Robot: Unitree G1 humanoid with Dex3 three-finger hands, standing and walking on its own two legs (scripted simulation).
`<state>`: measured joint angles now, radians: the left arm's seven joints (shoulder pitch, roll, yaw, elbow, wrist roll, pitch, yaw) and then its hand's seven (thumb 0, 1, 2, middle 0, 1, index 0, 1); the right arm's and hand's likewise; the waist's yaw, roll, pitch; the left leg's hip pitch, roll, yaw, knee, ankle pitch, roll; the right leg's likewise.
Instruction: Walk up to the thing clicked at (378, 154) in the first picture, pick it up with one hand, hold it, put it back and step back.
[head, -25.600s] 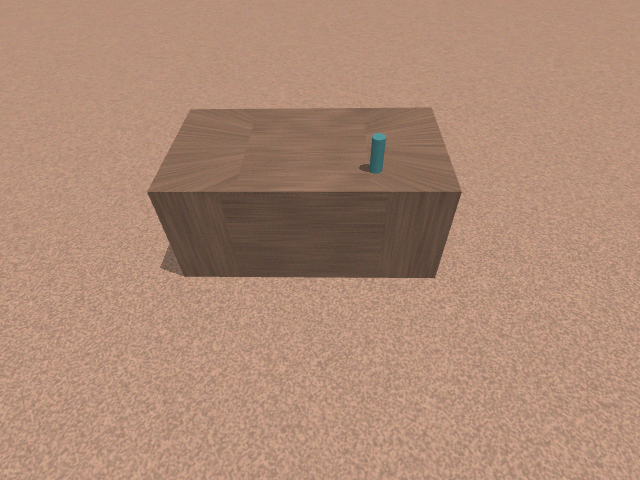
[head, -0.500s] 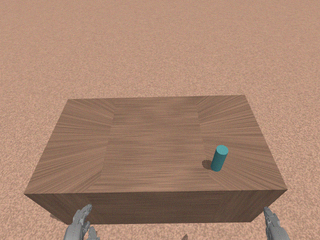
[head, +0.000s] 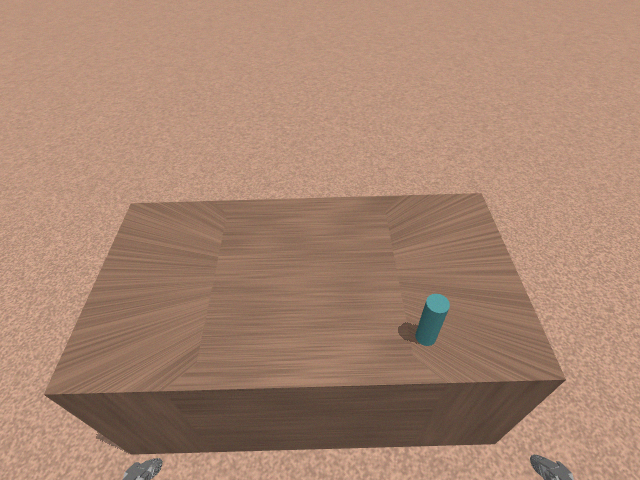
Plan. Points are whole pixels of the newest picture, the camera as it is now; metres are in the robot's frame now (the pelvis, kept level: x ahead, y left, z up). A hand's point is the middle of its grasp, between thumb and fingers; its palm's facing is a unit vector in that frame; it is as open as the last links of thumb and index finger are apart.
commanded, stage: stand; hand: right
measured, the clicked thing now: (431, 321) +0.48 -0.19 -0.22
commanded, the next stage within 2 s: none
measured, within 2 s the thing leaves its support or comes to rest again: neither
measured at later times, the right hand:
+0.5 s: hand out of the picture +0.07 -0.24 -0.12, palm faces -0.01 +0.93 -0.36, open 7.4 cm
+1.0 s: hand out of the picture +0.05 -0.23 -0.11, palm faces -0.01 +0.94 -0.35, open 7.4 cm
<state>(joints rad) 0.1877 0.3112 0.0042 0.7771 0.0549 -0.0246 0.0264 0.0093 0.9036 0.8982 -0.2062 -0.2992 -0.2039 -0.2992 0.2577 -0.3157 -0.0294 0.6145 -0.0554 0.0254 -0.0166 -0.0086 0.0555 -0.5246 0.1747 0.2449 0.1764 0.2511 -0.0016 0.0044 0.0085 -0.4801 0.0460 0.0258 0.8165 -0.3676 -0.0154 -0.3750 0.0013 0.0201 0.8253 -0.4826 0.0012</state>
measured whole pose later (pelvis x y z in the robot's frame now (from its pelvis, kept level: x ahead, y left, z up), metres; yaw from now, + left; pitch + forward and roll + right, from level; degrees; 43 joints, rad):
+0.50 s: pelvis +0.01 +0.00 +0.04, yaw +0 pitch -3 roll +0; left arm 0.18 0.31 0.01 1.06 0.02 0.00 0.01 0.01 0.91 0.90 -0.20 -0.30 -0.20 -0.30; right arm 0.18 -0.31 -0.01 1.07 -0.03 -0.02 -0.02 0.00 -0.89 -0.90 0.20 0.30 0.20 0.30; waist 0.00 -0.02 0.05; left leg -0.21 0.04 0.03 0.48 -0.22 -0.02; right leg -0.10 0.00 0.02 0.45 -0.30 0.01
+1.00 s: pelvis -0.01 +0.02 +0.04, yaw +0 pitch -4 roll +0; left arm 0.15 0.34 0.01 1.16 0.02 0.00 0.01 0.00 0.91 0.90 -0.20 -0.30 -0.20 -0.30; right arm 0.13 -0.32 -0.01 1.16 -0.02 -0.01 -0.01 0.00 -0.90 -0.90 0.20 0.30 0.20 0.30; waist 0.00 -0.01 0.06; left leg -0.17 0.02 0.04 0.37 -0.14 0.00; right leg -0.05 -0.02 0.03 0.34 -0.23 0.03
